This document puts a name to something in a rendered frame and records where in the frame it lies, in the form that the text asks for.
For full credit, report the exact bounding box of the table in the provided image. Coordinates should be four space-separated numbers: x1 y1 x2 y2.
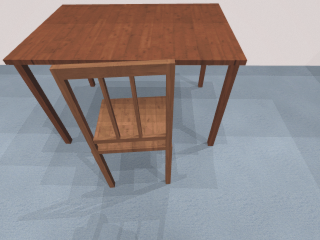
3 3 247 146

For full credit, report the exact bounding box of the chair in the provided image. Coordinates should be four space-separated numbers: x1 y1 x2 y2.
49 59 176 188

